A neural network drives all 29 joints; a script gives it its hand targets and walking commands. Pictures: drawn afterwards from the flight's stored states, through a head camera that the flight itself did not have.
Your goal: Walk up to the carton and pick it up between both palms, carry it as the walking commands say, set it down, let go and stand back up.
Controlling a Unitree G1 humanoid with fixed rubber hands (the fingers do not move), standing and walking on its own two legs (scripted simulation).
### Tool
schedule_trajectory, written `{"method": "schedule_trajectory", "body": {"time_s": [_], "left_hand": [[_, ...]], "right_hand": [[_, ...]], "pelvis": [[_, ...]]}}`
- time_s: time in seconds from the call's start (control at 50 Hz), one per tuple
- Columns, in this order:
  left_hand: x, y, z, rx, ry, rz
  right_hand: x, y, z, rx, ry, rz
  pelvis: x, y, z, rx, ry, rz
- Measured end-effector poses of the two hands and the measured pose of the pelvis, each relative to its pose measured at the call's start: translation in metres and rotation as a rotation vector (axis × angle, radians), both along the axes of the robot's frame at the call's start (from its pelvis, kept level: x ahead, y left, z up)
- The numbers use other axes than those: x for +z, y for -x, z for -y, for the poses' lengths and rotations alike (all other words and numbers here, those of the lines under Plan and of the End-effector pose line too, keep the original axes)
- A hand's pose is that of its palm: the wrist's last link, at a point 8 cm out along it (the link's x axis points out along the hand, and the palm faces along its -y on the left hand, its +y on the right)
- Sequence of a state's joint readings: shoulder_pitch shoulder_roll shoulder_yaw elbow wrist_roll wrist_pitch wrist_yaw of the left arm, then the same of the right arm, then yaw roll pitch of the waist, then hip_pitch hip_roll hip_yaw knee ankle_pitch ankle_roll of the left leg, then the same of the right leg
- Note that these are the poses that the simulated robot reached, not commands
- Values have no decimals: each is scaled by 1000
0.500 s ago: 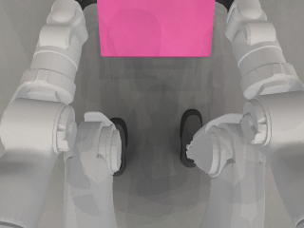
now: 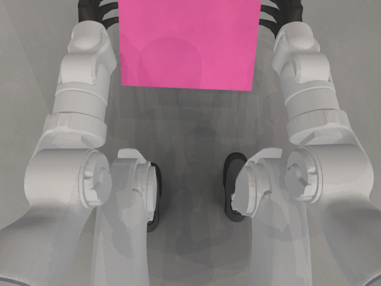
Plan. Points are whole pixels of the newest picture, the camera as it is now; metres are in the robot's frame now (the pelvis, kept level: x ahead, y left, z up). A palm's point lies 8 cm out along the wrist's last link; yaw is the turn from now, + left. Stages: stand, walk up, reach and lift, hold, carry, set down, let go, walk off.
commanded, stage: reach and lift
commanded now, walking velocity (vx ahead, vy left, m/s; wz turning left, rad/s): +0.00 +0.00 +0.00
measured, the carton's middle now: (187, 50) +0.51 +0.01 -0.21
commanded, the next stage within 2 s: none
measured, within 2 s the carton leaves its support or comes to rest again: neither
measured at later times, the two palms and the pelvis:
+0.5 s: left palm (70, 14) +0.51 +0.16 -0.04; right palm (315, 19) +0.51 -0.16 -0.04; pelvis +0.00 +0.00 +0.04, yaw +1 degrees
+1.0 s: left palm out of the picture +0.50 +0.16 +0.04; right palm (353, 10) +0.49 -0.16 +0.03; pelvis +0.00 +0.00 +0.10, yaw +1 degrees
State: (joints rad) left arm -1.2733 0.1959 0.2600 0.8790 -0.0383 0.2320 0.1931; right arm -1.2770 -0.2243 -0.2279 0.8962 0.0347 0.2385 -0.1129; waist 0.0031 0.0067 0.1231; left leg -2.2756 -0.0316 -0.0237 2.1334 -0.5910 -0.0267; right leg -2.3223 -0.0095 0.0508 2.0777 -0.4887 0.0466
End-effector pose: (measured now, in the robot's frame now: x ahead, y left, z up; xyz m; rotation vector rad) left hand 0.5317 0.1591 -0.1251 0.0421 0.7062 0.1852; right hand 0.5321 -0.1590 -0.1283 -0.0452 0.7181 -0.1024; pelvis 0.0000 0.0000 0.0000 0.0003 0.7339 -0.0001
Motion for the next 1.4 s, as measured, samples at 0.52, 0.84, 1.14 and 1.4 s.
{"method": "schedule_trajectory", "body": {"time_s": [0.52,0.84,1.14,1.4], "left_hand": [[88,19,3,11,20,36],[136,32,2,29,14,34],[181,39,4,27,20,35],[221,49,4,31,23,33]], "right_hand": [[86,22,1,-43,-10,32],[130,37,-1,-57,-14,23],[177,45,0,-57,-10,22],[216,54,1,-59,-15,18]], "pelvis": [[46,4,3,9,-5,-76],[79,-2,4,5,-10,-80],[113,-9,3,0,-10,-61],[145,-17,3,0,-8,-33]]}}
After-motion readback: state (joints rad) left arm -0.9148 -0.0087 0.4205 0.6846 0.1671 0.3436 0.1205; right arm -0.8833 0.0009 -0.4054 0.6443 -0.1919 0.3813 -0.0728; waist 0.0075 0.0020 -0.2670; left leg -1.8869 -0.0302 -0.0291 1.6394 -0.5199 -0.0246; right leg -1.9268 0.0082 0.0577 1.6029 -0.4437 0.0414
